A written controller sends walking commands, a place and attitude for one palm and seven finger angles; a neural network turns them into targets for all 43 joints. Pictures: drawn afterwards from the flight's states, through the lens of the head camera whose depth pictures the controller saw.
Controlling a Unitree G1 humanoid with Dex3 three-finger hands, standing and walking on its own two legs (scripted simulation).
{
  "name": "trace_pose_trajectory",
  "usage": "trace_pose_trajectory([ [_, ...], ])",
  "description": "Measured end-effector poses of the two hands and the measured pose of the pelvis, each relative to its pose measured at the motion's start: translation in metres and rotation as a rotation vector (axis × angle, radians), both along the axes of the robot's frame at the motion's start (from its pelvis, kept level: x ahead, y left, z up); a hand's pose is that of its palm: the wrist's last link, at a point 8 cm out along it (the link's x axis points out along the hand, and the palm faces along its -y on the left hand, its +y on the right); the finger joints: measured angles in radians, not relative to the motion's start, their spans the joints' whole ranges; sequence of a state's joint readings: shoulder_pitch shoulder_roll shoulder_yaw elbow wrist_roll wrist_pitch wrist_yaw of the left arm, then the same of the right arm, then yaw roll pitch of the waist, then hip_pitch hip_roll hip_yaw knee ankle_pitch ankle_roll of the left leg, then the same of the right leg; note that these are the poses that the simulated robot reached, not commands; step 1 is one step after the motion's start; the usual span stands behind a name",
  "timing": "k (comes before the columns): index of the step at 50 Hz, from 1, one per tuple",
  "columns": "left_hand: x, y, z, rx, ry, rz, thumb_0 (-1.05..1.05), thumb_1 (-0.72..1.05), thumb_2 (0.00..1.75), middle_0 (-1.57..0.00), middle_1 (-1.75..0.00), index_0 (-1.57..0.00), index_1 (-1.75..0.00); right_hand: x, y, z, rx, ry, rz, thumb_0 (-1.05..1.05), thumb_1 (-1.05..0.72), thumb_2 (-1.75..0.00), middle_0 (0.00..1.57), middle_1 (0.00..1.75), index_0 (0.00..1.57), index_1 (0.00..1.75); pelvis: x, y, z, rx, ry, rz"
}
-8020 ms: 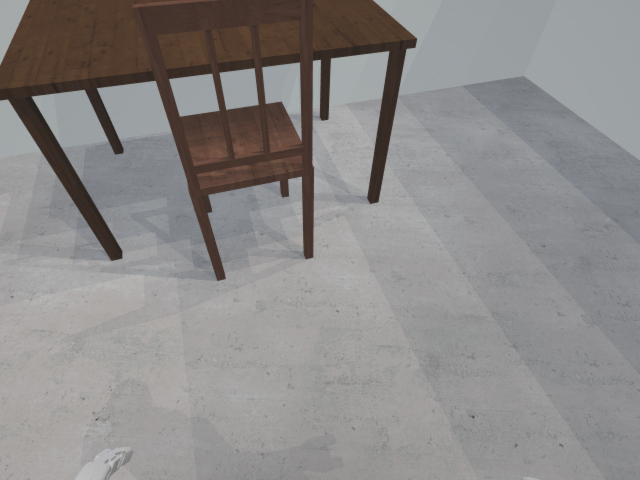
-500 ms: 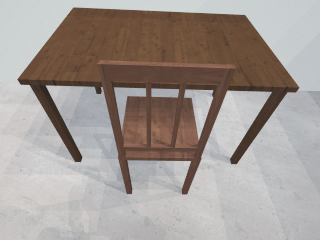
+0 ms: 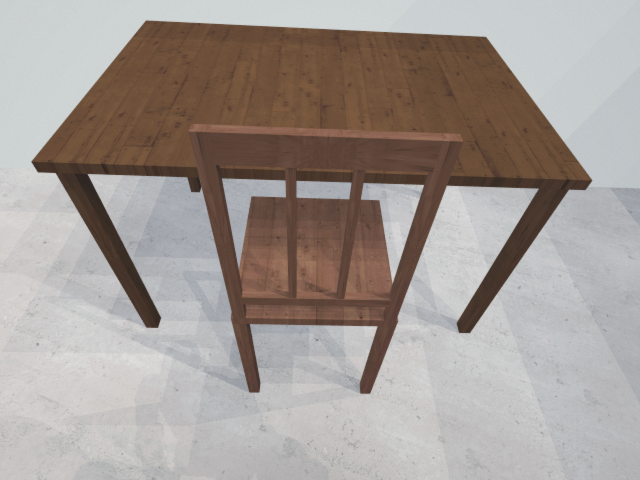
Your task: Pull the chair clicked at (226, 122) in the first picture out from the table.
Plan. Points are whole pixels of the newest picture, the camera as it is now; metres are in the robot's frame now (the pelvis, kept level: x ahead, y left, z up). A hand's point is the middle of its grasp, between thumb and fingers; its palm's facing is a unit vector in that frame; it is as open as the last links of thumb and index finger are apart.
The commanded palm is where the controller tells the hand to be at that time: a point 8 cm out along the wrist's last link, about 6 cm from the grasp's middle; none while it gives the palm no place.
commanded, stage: shuffle to correct the standing spot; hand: left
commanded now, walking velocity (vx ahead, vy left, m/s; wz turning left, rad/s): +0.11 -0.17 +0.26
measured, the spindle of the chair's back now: (291, 241) +0.52 +0.08 -0.05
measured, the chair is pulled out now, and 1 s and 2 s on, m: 0.00 0.00 0.00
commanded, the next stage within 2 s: come to a stop and stand still in 0.60 s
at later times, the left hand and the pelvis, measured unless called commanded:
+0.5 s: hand out of the picture -0.02 +0.08 -0.19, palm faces +0.06 -0.99 -0.09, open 7.3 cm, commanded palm none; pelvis +0.05 -0.06 -0.01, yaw +1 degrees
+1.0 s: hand out of the picture +0.09 +0.02 -0.19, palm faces +0.09 -0.98 -0.17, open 7.3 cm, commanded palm none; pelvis +0.09 -0.15 -0.01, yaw +3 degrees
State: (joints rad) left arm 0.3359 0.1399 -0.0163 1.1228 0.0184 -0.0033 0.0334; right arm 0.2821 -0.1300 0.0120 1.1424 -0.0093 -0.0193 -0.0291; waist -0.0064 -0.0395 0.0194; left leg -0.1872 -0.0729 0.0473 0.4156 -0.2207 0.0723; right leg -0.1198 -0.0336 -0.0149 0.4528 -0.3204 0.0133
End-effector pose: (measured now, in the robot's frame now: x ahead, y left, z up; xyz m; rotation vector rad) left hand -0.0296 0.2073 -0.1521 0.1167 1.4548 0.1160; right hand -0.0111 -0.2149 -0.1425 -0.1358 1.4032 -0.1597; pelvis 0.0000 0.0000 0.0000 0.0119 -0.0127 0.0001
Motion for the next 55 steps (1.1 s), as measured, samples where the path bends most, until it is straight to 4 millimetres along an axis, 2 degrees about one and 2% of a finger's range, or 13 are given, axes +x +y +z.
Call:
trace_pose_trajectory([
  [6, -0.001, -0.012, 0.000, 0.008, 0.015, 0.019, 0.00, 0.91, 0.90, -0.20, -0.29, -0.20, -0.30, 0.000, -0.009, -0.003, 0.014, 0.033, -0.001, 0.01, -0.91, -0.90, 0.20, 0.30, 0.20, 0.30, 0.008, -0.014, -0.002, 0.010, 0.018, 0.021],
  [12, -0.006, -0.034, 0.002, 0.010, 0.047, 0.049, 0.00, 0.91, 0.90, -0.20, -0.29, -0.20, -0.30, 0.010, -0.028, -0.008, 0.016, 0.050, 0.002, 0.01, -0.91, -0.90, 0.20, 0.30, 0.21, 0.30, 0.019, -0.034, -0.004, -0.002, 0.028, 0.024],
  [16, -0.011, -0.050, -0.004, -0.004, 0.076, 0.071, 0.00, 0.91, 0.90, -0.20, -0.29, -0.20, -0.30, 0.026, -0.042, -0.010, -0.003, 0.042, 0.012, 0.01, -0.91, -0.90, 0.20, 0.30, 0.20, 0.30, 0.028, -0.045, -0.009, -0.015, 0.024, 0.030],
  [22, -0.012, -0.071, -0.018, -0.053, 0.127, 0.093, 0.00, 0.91, 0.90, -0.20, -0.29, -0.20, -0.30, 0.061, -0.060, -0.009, -0.057, 0.006, 0.036, 0.01, -0.92, -0.90, 0.20, 0.30, 0.20, 0.30, 0.044, -0.056, -0.016, -0.003, 0.012, 0.030],
  [25, 0.003, -0.078, -0.016, -0.061, 0.132, 0.067, 0.00, 0.91, 0.90, -0.20, -0.29, -0.20, -0.30, 0.070, -0.069, -0.004, -0.069, -0.037, 0.028, 0.01, -0.92, -0.90, 0.20, 0.30, 0.20, 0.30, 0.047, -0.062, -0.013, -0.007, 0.014, 0.021],
  [30, 0.056, -0.080, -0.004, -0.019, 0.009, 0.061, 0.00, 0.91, 0.90, -0.20, -0.29, -0.20, -0.30, 0.063, -0.088, -0.002, -0.045, 0.006, 0.030, 0.01, -0.92, -0.90, 0.20, 0.30, 0.20, 0.30, 0.053, -0.082, -0.005, -0.022, 0.013, 0.035],
  [33, 0.086, -0.080, 0.002, 0.033, -0.065, 0.052, 0.01, 0.92, 0.90, -0.20, -0.29, -0.20, -0.30, 0.062, -0.107, -0.009, -0.021, 0.042, 0.031, 0.01, -0.91, -0.90, 0.20, 0.30, 0.21, 0.30, 0.059, -0.100, -0.008, -0.026, 0.011, 0.039],
  [36, 0.104, -0.084, -0.002, 0.090, -0.126, 0.044, 0.01, 0.93, 0.90, -0.20, -0.29, -0.20, -0.30, 0.069, -0.131, -0.026, -0.005, 0.055, 0.027, 0.01, -0.91, -0.90, 0.21, 0.30, 0.21, 0.30, 0.068, -0.122, -0.021, -0.015, 0.008, 0.042],
  [38, 0.109, -0.092, -0.001, 0.104, -0.134, 0.053, 0.01, 0.92, 0.90, -0.20, -0.29, -0.20, -0.30, 0.079, -0.145, -0.028, -0.011, 0.056, 0.033, 0.01, -0.91, -0.90, 0.20, 0.30, 0.21, 0.30, 0.072, -0.131, -0.022, -0.029, -0.001, 0.057],
  [41, 0.111, -0.107, 0.003, 0.094, -0.125, 0.061, 0.01, 0.92, 0.90, -0.20, -0.29, -0.20, -0.30, 0.103, -0.158, -0.018, -0.024, 0.018, 0.048, 0.01, -0.91, -0.90, 0.20, 0.30, 0.20, 0.30, 0.080, -0.140, -0.015, -0.027, 0.001, 0.056],
  [47, 0.116, -0.137, 0.001, 0.033, -0.103, 0.053, 0.01, 0.92, 0.90, -0.20, -0.29, -0.20, -0.30, 0.149, -0.162, -0.001, -0.030, -0.087, 0.071, 0.01, -0.91, -0.90, 0.20, 0.29, 0.20, 0.30, 0.088, -0.147, -0.006, -0.017, 0.005, 0.043],
  [50, 0.114, -0.137, -0.006, 0.025, -0.091, 0.071, 0.01, 0.93, 0.90, -0.20, -0.29, -0.21, -0.30, 0.163, -0.157, 0.000, -0.032, -0.121, 0.081, 0.01, -0.92, -0.90, 0.20, 0.29, 0.20, 0.30, 0.090, -0.147, -0.008, -0.013, -0.012, 0.044],
  [55, 0.115, -0.132, -0.005, 0.040, -0.090, 0.080, 0.01, 0.92, 0.90, -0.20, -0.29, -0.21, -0.30, 0.174, -0.150, 0.003, -0.023, -0.159, 0.108, 0.01, -0.93, -0.90, 0.20, 0.30, 0.20, 0.30, 0.087, -0.146, -0.007, 0.013, -0.027, 0.033],
])
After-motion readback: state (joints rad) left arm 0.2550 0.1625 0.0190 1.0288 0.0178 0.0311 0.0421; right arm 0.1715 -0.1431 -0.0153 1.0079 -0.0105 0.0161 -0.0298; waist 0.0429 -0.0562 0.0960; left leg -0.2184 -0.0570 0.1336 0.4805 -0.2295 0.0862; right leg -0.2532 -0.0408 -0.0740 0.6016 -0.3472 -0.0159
